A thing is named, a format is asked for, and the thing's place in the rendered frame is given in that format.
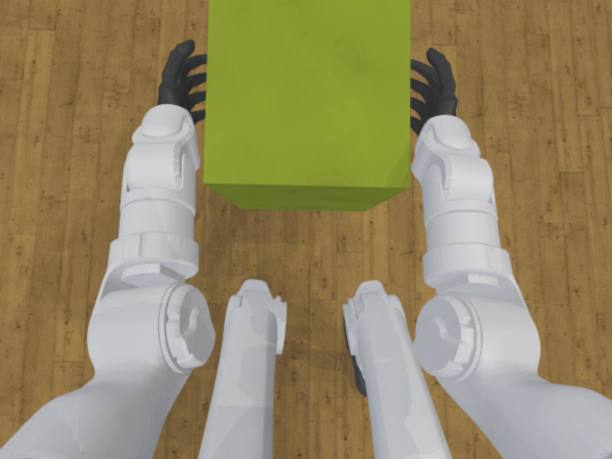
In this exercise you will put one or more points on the robot left upper arm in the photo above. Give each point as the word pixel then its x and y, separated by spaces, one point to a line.
pixel 143 343

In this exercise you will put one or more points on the carton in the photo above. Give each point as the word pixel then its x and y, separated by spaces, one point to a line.
pixel 308 103

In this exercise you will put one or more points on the left robot forearm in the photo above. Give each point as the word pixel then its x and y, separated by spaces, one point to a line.
pixel 157 206

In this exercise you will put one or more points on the right robot forearm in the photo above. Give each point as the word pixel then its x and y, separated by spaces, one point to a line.
pixel 464 254

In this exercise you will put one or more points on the robot left thigh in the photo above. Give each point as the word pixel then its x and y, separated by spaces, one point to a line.
pixel 240 416

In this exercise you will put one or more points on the right robot foot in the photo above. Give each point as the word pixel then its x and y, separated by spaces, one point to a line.
pixel 360 382

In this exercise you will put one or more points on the right robot hand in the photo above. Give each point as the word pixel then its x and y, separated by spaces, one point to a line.
pixel 439 95

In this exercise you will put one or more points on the left robot hand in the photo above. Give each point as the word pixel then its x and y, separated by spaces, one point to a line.
pixel 176 84

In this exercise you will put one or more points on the robot right upper arm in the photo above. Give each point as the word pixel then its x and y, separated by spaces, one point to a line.
pixel 485 353

